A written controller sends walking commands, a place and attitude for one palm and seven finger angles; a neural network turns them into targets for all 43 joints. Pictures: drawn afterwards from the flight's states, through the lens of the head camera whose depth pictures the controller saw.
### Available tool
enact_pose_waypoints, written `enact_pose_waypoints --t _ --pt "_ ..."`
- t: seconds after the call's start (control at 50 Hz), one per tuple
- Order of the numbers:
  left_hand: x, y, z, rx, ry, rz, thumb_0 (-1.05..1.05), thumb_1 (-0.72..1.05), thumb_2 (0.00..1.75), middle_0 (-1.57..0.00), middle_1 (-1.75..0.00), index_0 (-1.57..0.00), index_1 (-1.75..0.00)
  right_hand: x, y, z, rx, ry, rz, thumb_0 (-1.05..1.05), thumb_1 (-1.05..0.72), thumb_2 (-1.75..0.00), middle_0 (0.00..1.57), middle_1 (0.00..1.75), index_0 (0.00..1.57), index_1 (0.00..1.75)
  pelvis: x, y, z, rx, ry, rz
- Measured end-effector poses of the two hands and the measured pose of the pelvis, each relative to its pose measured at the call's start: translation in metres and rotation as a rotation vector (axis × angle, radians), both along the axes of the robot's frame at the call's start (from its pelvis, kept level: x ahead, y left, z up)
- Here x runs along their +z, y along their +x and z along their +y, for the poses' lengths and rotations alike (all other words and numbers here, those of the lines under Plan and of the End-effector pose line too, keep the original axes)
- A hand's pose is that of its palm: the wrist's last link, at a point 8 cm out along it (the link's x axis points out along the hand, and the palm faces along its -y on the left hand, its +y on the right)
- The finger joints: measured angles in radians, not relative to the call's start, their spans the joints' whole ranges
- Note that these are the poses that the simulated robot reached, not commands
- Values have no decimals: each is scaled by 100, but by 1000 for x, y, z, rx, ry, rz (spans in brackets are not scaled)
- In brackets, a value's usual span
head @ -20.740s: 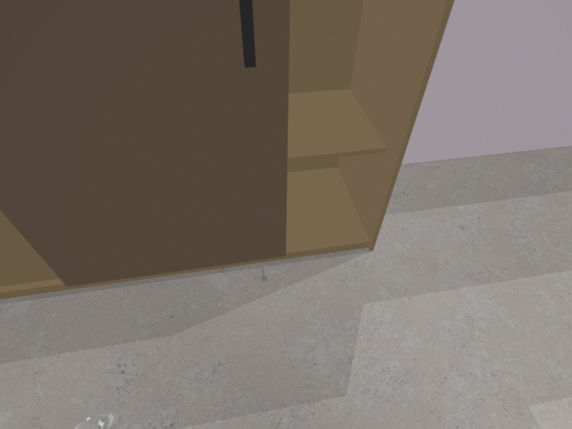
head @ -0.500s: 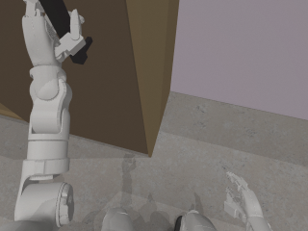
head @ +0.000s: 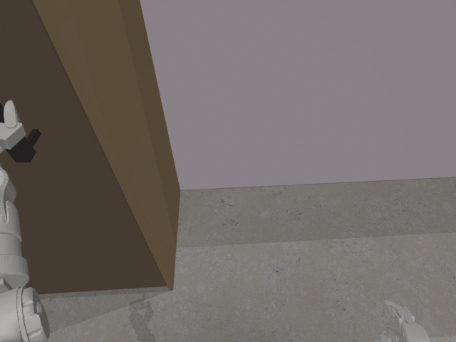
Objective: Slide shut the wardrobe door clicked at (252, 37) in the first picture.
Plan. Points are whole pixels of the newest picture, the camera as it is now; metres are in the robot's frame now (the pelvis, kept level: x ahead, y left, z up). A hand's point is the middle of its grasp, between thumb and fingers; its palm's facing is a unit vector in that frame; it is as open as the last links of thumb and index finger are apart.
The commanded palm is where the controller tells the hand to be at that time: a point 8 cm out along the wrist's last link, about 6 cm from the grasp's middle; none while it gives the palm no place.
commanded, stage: stop walking and hold the door there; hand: left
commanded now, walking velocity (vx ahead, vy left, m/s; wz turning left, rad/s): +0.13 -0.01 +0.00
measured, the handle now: (0, 105) +0.43 +0.37 +0.22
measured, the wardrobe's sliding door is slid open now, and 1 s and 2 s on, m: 0.00 0.00 0.00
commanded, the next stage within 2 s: loosen the grip on the handle in 1.90 s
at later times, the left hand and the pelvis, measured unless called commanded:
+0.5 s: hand (12, 129) +0.39 +0.34 +0.20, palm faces +0.54 -0.81 -0.23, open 6.7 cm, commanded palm +0.34 +0.37 +0.18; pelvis +0.01 +0.02 +0.00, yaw -5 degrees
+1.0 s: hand (6, 130) +0.39 +0.35 +0.20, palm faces +0.44 -0.85 -0.27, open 6.6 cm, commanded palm +0.34 +0.40 +0.18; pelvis -0.02 +0.07 -0.01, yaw -1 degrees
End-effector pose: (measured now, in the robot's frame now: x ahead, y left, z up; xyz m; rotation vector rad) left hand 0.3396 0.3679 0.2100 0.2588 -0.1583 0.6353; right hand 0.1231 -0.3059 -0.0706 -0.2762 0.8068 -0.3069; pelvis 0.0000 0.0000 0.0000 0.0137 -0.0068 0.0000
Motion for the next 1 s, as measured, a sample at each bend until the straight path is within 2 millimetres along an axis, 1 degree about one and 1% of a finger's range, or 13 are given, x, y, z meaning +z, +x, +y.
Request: enact_pose_waypoints --t 0.06,0.14,0.2,0.26,0.34,0.42,0.48,0.58,0.72,0.8,0.86,0.92,1.0 --pt "0 -1 2 -40 2 4 -13 67 74 -45 -140 -19 -131 -1 -25 5 -39 -3 28 1 -91 -90 20 30 20 30 1 -2 8 -19 -7 -8" --pt "0 -1 6 -84 24 13 -14 66 74 -45 -140 -20 -132 -9 -53 25 -73 15 67 1 -91 -90 20 30 20 30 3 -2 22 -43 -18 -3" --pt "0 0 8 -103 36 6 -14 64 76 -45 -140 -22 -134 -21 -66 45 -86 46 94 2 -90 -90 20 30 20 30 0 -1 28 -56 -13 -13" --pt "0 0 9 -108 38 -2 -14 63 77 -45 -140 -23 -134 -34 -70 66 -88 91 118 2 -90 -90 20 30 20 30 -3 3 30 -67 -5 -19" --pt "-1 1 8 -97 44 -10 -15 63 79 -45 -140 -21 -134 -46 -65 87 -65 146 139 2 -90 -90 20 30 20 30 -5 10 28 -85 -9 -22" --pt "-2 1 6 -84 51 -9 -15 64 79 -45 -140 -20 -134 -45 -50 92 -31 166 130 2 -90 -89 20 30 20 30 -3 11 24 -79 -20 -13" --pt "-2 1 6 -79 58 -12 -15 64 79 -45 -140 -19 -134 -39 -36 85 -17 146 103 2 -90 -89 21 30 21 30 -3 11 22 -83 -20 -2" --pt "-2 1 6 -78 72 -15 -16 64 80 -45 -140 -19 -133 -26 -15 63 -17 86 51 2 -90 -89 21 30 20 30 -1 12 21 -85 -18 15" --pt "-3 1 6 -75 80 -15 -17 64 80 -45 -140 -19 -133 -10 2 41 -29 25 3 1 -90 -90 20 30 20 30 0 13 21 -79 -20 23" --pt "-2 1 7 -79 87 -10 -17 64 79 -45 -140 -19 -133 -10 3 39 -31 13 4 1 -90 -90 20 30 20 30 -2 6 26 -65 -29 27" --pt "-2 1 10 -103 96 -11 -18 64 77 -45 -140 -20 -133 -12 -2 45 -29 9 22 1 -90 -90 20 30 20 30 -3 -3 36 -60 -28 32" --pt "-2 1 14 -141 106 -16 -18 63 76 -45 -140 -22 -134 -15 -11 60 -16 7 47 1 -90 -90 20 30 20 30 -4 -12 49 -40 -12 35" --pt "-3 3 21 -209 125 -34 -19 60 74 -45 -140 -26 -136 -25 -28 88 -13 7 69 1 -90 -90 20 30 20 30 -9 -24 75 -14 -5 28"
